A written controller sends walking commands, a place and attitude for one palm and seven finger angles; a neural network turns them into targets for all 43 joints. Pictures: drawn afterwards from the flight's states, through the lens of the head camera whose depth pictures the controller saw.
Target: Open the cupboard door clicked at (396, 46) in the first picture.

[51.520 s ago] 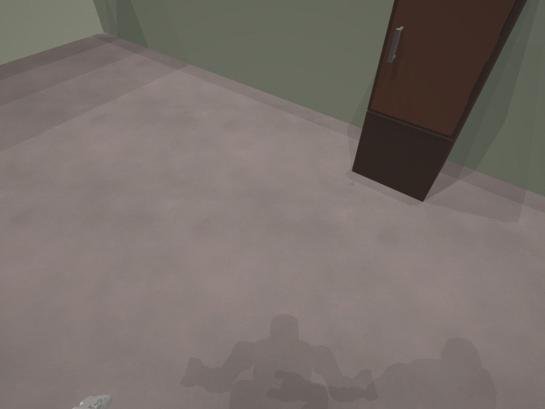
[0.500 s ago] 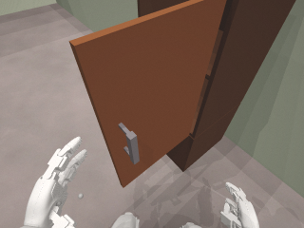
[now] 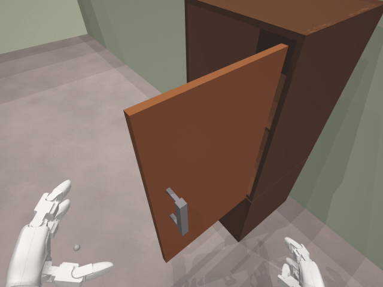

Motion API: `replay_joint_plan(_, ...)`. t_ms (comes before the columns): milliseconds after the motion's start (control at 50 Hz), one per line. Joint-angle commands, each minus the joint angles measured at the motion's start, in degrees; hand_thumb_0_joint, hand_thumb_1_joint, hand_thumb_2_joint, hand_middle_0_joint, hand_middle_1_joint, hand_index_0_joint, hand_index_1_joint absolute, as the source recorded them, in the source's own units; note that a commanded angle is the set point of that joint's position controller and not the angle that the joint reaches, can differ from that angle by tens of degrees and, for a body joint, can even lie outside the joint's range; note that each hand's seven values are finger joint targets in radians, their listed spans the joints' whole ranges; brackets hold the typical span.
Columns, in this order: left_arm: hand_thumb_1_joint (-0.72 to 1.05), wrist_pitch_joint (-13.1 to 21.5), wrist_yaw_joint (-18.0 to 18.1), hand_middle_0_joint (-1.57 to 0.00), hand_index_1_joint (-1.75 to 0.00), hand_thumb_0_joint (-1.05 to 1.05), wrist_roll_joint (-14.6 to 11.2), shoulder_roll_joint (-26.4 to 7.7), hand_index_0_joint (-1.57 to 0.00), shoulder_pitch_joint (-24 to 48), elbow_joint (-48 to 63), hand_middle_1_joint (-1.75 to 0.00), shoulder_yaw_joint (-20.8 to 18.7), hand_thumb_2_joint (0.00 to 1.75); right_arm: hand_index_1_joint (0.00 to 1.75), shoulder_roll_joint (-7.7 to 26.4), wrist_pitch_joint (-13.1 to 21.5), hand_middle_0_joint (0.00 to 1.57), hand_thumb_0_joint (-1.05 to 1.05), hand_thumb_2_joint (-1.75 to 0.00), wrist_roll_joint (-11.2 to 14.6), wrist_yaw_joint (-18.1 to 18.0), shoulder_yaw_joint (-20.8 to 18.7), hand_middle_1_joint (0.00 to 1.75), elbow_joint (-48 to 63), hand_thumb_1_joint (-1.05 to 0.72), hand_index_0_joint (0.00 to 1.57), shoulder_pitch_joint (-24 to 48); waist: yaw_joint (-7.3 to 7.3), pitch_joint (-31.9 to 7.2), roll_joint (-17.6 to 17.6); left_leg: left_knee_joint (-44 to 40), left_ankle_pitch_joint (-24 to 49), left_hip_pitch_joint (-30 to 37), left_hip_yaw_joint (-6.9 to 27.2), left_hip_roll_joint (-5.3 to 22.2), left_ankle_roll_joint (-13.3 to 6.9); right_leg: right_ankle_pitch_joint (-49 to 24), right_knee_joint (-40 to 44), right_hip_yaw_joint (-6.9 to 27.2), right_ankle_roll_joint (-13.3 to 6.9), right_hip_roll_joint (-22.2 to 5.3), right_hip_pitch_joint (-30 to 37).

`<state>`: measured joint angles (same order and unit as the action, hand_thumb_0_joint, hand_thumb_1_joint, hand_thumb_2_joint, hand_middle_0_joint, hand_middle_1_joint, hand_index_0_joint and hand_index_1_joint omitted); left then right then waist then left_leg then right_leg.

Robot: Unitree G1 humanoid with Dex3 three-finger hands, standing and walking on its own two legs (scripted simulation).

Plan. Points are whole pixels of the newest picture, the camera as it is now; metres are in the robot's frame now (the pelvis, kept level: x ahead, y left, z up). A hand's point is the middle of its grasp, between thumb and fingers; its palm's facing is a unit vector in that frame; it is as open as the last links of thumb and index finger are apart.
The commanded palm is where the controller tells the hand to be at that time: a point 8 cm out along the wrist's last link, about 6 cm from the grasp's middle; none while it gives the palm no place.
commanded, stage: draw the hand back to the body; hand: left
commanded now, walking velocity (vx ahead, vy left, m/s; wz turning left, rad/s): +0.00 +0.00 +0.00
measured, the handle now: (177, 212) +0.29 +0.07 +0.00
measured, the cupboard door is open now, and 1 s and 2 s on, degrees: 91 91 91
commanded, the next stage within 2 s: step back with the hand held close in 0.82 s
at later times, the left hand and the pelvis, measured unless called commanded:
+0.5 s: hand (35, 182) +0.21 +0.25 +0.20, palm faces +0.48 -0.78 -0.40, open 8.5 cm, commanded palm +0.16 +0.29 +0.21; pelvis +0.02 -0.01 +0.03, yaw -1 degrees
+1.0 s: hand (48, 185) +0.21 +0.24 +0.20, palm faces +0.46 -0.79 -0.40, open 7.4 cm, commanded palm +0.15 +0.27 +0.21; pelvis +0.01 -0.03 +0.04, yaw -1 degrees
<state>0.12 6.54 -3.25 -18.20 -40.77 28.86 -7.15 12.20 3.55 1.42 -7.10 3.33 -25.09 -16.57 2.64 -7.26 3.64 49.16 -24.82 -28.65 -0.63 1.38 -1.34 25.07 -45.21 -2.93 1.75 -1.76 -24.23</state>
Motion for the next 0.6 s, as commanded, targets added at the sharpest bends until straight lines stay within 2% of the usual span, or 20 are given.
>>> replay_joint_plan(0,0.17,2.98,2.87,-0.17,-0.30,0.00,1.32,-8.36,-0.17,6.65,11.87,-0.30,-7.72,0.58,0.30,6.17,4.30,0.20,0.00,-0.90,-0.24,-0.96,-2.38,0.30,7.93,-0.90,0.20,6.40,-0.54,0.98,-0.86,-13.57,11.33,8.16,1.76,0.09,0.12,-10.18,10.71,-0.81,-2.82,1.59,1.76)
replay_joint_plan(20,0.20,3.23,3.04,-0.18,-0.30,0.00,1.44,-8.65,-0.18,8.05,12.87,-0.30,-8.05,0.60,0.30,6.29,4.70,0.20,0.00,-0.90,-0.32,-0.88,-2.21,0.30,7.56,-0.90,0.20,6.48,-0.44,0.61,0.45,-14.45,12.28,9.25,1.98,0.05,0.22,-10.70,11.11,-0.84,-2.85,1.51,2.81)
replay_joint_plan(80,0.31,3.30,3.23,-0.18,-0.30,0.00,1.45,-8.90,-0.18,8.30,12.85,-0.30,-9.20,0.64,0.30,6.30,5.77,0.20,0.00,-0.90,-0.48,-0.54,-2.09,0.30,6.10,-0.90,0.20,7.13,0.03,0.79,0.50,-16.36,17.40,11.89,2.15,0.27,0.38,-14.16,12.49,-0.89,-2.83,1.47,6.02)
replay_joint_plan(120,0.37,3.52,3.13,-0.18,-0.30,0.00,1.46,-9.19,-0.18,9.22,13.57,-0.30,-10.07,0.68,0.30,6.40,6.32,0.20,0.00,-0.90,-0.58,-0.08,-2.18,0.30,5.13,-0.90,0.20,7.28,0.26,0.00,2.38,-17.51,21.36,14.29,2.17,0.49,0.69,-16.17,13.45,-0.81,-2.75,1.42,7.81)
replay_joint_plan(160,0.44,3.36,3.08,-0.18,-0.30,0.00,1.36,-9.78,-0.18,8.83,11.38,-0.30,-11.73,0.70,0.30,6.45,6.57,0.20,0.00,-0.90,-0.64,0.29,-2.30,0.30,4.03,-0.90,0.20,8.15,0.82,1.14,1.89,-18.65,24.07,15.09,1.86,0.54,0.93,-18.20,14.75,-0.87,-2.89,1.43,9.95)
replay_joint_plan(180,0.48,3.19,2.92,-0.19,-0.30,0.00,1.02,-9.51,-0.19,8.88,10.29,-0.30,-12.10,0.72,0.30,6.36,6.37,0.20,0.00,-0.90,-0.72,0.47,-2.29,0.30,3.72,-0.90,0.20,8.34,0.73,2.46,0.16,-19.32,24.53,15.15,1.77,0.64,0.98,-18.97,15.25,-1.01,-2.77,1.53,10.39)
replay_joint_plan(240,0.58,3.81,2.61,-0.19,-0.30,0.00,0.63,-10.67,-0.19,11.90,9.40,-0.30,-14.76,0.76,0.30,6.45,6.15,0.20,0.00,-0.90,-0.77,0.70,-2.62,0.30,2.93,-0.90,0.20,9.33,0.90,3.89,-1.04,-21.30,23.51,16.54,0.97,0.63,0.91,-19.44,17.41,-0.92,-2.67,1.71,11.85)
replay_joint_plan(280,0.65,4.29,2.50,-0.19,-0.30,0.00,0.35,-11.35,-0.19,13.25,9.14,-0.30,-16.21,0.80,0.30,6.50,6.07,0.20,0.00,-0.90,-0.83,0.89,-2.72,0.30,2.36,-0.90,0.20,10.04,1.11,3.95,-0.53,-22.40,23.99,17.56,0.73,0.61,0.89,-20.28,18.43,-0.66,-2.79,1.68,13.55)
replay_joint_plan(300,0.69,4.43,2.44,-0.19,-0.30,0.00,0.28,-11.77,-0.19,14.33,9.57,-0.30,-17.11,0.81,0.30,6.53,6.04,0.20,0.00,-0.90,-0.93,0.97,-2.78,0.30,2.11,-0.90,0.20,10.14,1.25,3.30,0.99,-22.74,24.98,18.30,0.41,0.48,0.84,-21.23,18.77,-0.56,-2.79,1.62,14.45)
replay_joint_plan(400,0.87,5.18,2.24,-0.20,-0.30,0.00,-0.36,-13.20,-0.20,18.15,8.74,-0.30,-20.00,0.88,0.30,6.67,5.95,0.20,0.00,-0.90,-1.17,1.24,-3.23,0.30,0.60,-0.90,0.20,11.27,1.35,2.91,-0.10,-24.08,25.92,20.92,-0.64,0.20,0.48,-24.21,21.12,-0.22,-2.60,1.60,16.70)
replay_joint_plan(420,0.90,5.39,2.19,-0.20,-0.30,0.00,-0.36,-13.50,-0.20,19.72,8.84,-0.30,-20.45,0.90,0.30,6.70,5.88,0.20,0.00,-0.90,-1.18,1.30,-3.33,0.30,0.25,-0.90,0.20,11.42,1.29,3.05,0.72,-24.38,25.77,21.45,-0.78,0.16,0.51,-24.11,21.59,-0.14,-2.59,1.65,16.79)
replay_joint_plan(460,0.90,5.25,1.65,-0.20,-0.30,0.00,-0.45,-10.90,-0.20,16.93,5.18,-0.30,-18.65,0.90,0.30,6.77,5.73,0.20,0.00,-0.90,-1.36,1.63,-3.57,0.30,-0.37,-0.90,0.20,11.56,1.42,4.58,0.40,-24.86,25.83,21.44,-1.12,0.00,0.37,-24.58,22.61,-0.11,-2.66,1.52,17.37)
replay_joint_plan(480,0.90,4.97,1.28,-0.20,-0.30,0.00,-0.65,-9.57,-0.20,15.94,3.56,-0.30,-17.53,0.90,0.30,6.72,5.37,0.20,0.00,-0.90,-1.23,1.75,-3.71,0.30,-0.51,-0.90,0.20,11.57,1.17,5.52,-0.90,-25.05,25.55,21.95,-1.42,0.14,0.24,-24.57,22.98,-0.09,-2.32,1.57,16.68)
replay_joint_plan(560,0.90,5.25,0.84,-0.20,-0.30,0.00,-0.71,-10.39,-0.20,16.98,3.79,-0.30,-17.42,0.90,0.30,7.08,4.70,0.20,0.00,-0.90,-1.41,1.88,-4.26,0.30,-0.66,-0.90,0.20,12.36,1.32,5.57,-2.41,-26.02,23.74,22.72,-1.71,-0.09,-0.12,-23.84,24.60,0.22,-2.21,1.66,17.73)
replay_joint_plan(580,0.90,5.57,0.84,-0.20,-0.30,0.00,-0.59,-11.02,-0.20,18.60,5.96,-0.30,-17.68,0.90,0.30,7.18,4.68,0.20,0.00,-0.90,-1.43,1.84,-4.32,0.30,-0.46,-0.90,0.20,12.62,1.26,4.11,-1.66,-26.13,23.79,23.55,-1.74,-0.26,-0.16,-23.88,24.70,0.46,-2.13,1.68,18.06)
